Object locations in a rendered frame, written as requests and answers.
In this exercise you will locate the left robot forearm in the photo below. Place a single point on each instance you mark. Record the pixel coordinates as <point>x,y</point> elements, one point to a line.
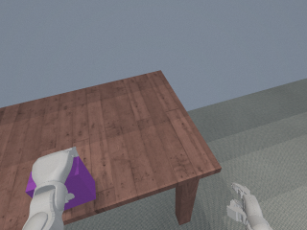
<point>46,207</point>

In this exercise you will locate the sponge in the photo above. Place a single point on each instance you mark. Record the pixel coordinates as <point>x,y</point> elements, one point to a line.
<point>79,182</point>

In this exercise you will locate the right robot forearm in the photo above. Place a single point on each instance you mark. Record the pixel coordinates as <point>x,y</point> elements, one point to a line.
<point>255,222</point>

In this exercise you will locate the robot left hand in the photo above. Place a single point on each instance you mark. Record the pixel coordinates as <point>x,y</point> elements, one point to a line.
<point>55,166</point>

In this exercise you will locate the robot right hand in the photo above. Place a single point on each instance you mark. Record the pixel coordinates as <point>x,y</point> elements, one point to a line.
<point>249,206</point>

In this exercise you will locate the table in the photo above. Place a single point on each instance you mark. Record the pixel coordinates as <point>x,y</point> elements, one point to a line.
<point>133,135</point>

